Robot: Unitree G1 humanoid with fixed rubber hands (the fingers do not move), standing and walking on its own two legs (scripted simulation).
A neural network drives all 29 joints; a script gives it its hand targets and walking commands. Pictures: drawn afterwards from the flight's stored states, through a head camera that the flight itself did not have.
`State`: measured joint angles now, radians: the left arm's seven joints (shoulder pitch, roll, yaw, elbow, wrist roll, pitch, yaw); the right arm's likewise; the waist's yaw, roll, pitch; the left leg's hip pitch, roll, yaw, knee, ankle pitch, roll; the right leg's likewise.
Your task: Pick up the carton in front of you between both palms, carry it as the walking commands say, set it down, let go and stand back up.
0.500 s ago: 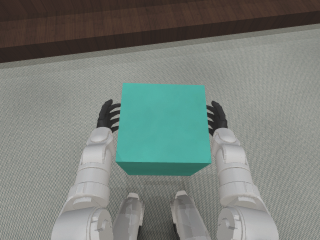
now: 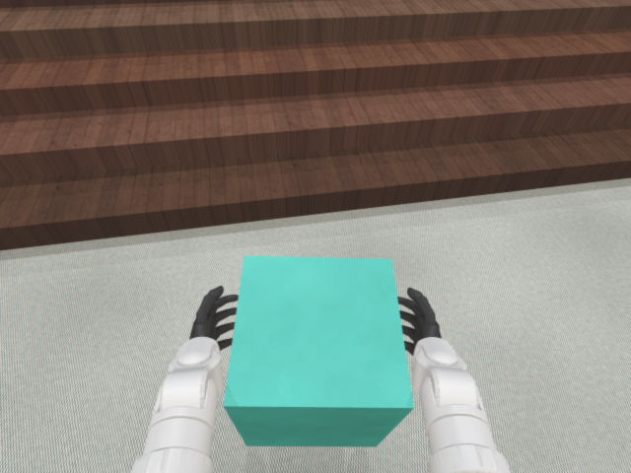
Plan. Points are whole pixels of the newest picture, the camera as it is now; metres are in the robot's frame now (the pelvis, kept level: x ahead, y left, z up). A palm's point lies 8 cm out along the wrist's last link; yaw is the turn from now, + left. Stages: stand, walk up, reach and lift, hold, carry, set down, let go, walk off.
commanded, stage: reach and lift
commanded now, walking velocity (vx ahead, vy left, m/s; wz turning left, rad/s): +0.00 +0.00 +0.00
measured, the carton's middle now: (314, 358) +0.32 +0.00 -0.08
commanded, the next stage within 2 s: hold in 1.22 s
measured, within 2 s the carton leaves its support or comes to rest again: neither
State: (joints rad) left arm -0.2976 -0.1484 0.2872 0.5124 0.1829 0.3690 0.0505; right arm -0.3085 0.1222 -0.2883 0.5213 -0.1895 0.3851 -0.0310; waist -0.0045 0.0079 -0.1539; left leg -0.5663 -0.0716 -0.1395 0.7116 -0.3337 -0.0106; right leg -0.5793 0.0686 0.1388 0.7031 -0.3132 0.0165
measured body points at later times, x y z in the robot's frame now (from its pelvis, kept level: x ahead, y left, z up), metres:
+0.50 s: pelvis -0.01 +0.00 +0.02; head -0.04 +0.00 +0.47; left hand +0.30 +0.15 +0.04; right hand +0.30 -0.15 +0.04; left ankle +0.01 +0.13 -0.72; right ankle +0.02 -0.13 -0.72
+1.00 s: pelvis +0.01 +0.00 +0.03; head -0.03 +0.00 +0.48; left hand +0.31 +0.15 +0.05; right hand +0.31 -0.15 +0.05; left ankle +0.01 +0.12 -0.72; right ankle +0.02 -0.13 -0.72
